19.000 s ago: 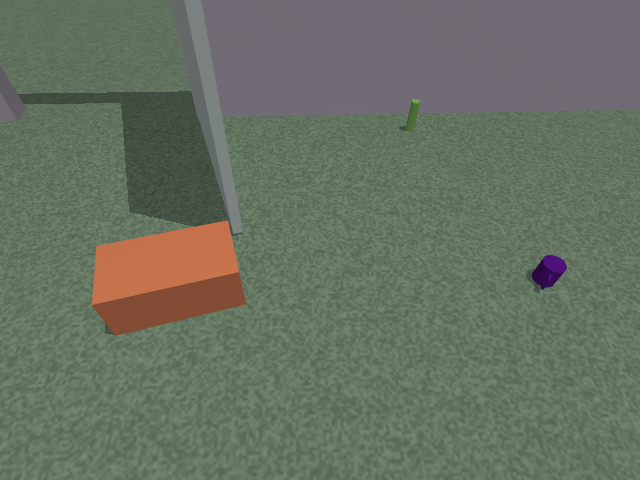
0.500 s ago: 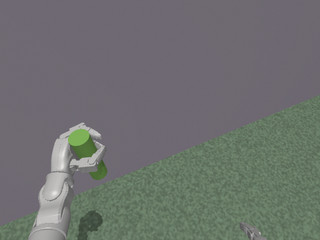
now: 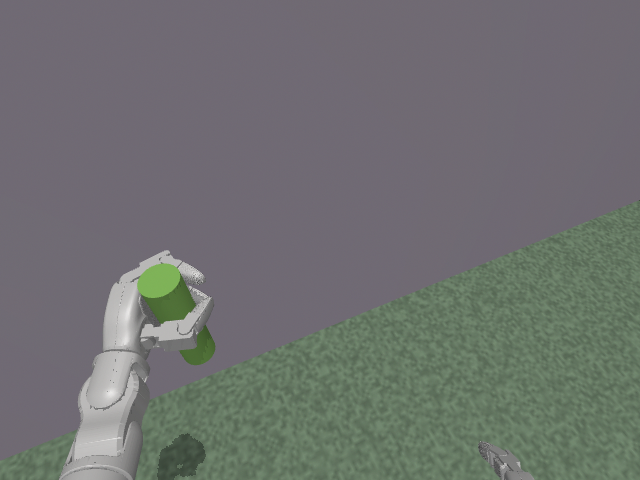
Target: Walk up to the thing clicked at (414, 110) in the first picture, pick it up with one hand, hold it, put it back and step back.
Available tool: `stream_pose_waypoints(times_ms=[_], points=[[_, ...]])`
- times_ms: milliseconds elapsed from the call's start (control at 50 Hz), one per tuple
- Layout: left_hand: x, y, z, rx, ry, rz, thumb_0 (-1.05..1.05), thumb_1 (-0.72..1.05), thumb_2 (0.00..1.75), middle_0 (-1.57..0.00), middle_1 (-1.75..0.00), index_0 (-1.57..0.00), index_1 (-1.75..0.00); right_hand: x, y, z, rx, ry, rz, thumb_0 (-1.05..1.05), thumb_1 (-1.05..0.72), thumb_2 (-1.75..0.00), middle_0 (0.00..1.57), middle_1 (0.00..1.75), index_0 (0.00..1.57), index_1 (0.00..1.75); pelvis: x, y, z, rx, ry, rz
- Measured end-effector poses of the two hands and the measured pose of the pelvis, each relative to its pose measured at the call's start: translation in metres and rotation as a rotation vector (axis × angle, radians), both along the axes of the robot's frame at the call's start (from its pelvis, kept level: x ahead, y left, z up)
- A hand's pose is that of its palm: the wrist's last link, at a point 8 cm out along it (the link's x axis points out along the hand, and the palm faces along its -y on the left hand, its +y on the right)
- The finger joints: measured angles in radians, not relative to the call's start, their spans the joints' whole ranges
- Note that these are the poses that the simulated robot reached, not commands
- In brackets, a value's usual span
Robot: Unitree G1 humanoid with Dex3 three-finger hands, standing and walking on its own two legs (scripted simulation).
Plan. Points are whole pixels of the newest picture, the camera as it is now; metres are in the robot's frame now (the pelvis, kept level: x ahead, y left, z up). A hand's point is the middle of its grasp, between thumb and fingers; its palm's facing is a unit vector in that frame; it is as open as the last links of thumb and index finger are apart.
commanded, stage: hold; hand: left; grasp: from the side
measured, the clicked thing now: (181, 319) +0.32 +0.18 +0.02
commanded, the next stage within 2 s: crouch in 1.94 s
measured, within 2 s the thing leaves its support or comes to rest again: neither
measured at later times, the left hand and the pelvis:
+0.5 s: hand (180, 305) +0.32 +0.17 +0.06, palm faces +0.05 -1.00 -0.01, open 6.1 cm; pelvis +0.00 +0.00 +0.00, yaw +0 degrees
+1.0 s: hand (183, 309) +0.32 +0.17 +0.05, palm faces +0.04 -1.00 -0.01, open 6.1 cm; pelvis +0.00 +0.00 +0.00, yaw +0 degrees
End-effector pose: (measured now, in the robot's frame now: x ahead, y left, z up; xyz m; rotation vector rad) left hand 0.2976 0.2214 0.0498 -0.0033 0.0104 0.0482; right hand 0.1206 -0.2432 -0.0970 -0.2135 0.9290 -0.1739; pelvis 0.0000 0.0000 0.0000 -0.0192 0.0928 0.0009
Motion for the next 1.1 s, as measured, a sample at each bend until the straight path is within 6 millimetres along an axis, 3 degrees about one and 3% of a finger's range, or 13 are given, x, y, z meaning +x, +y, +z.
stream_pose_waypoints(times_ms=[660, 1100], points=[[0.002, 0.000, 0.002, -0.005, 0.004, -0.009, 0.04, 0.08, 1.09, -0.96, -1.11, -0.97, -1.10, -0.011, 0.003, 0.001, 0.013, 0.019, -0.002, 0.01, -0.91, -0.90, 0.20, 0.30, 0.20, 0.30, -0.003, 0.003, 0.003, -0.001, -0.010, 0.000], [0.000, 0.001, 0.001, -0.005, -0.003, -0.006, 0.04, 0.08, 1.09, -0.95, -1.11, -0.97, -1.10, -0.006, 0.000, 0.002, 0.005, 0.008, 0.004, 0.01, -0.91, -0.90, 0.20, 0.30, 0.20, 0.30, -0.003, 0.002, 0.003, 0.000, -0.010, 0.002]])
